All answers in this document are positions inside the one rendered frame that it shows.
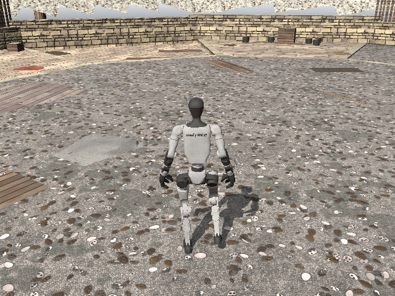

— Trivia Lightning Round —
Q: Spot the humanoid robot torso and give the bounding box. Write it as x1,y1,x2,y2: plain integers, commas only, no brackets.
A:
183,122,211,185

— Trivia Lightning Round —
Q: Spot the right robot forearm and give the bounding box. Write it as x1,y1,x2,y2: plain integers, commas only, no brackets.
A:
221,149,234,176

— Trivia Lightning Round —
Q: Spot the robot right hand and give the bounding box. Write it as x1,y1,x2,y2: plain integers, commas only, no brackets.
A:
221,174,235,189

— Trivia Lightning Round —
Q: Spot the robot right upper arm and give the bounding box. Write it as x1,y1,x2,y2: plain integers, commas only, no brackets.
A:
209,124,227,158

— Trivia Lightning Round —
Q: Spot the humanoid robot head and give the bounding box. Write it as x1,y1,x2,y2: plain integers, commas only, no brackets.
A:
186,97,207,128

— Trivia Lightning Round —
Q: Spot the robot left hand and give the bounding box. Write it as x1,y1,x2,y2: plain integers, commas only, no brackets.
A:
159,174,173,189

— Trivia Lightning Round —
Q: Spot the left robot forearm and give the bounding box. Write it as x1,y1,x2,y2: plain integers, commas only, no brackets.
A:
160,150,173,176

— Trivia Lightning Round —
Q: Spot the robot left upper arm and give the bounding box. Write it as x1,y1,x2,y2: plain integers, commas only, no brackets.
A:
167,125,184,159

